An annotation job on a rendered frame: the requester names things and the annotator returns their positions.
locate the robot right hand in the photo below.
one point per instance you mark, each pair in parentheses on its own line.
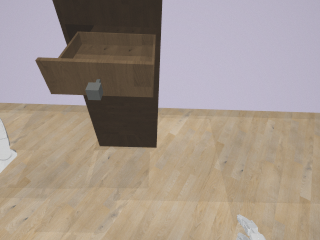
(250,228)

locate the drawer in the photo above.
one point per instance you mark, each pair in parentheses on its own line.
(124,63)

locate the handle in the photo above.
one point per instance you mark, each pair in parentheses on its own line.
(94,90)

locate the cabinet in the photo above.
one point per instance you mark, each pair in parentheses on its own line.
(118,121)

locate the robot left hand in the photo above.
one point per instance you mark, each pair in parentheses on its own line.
(6,154)

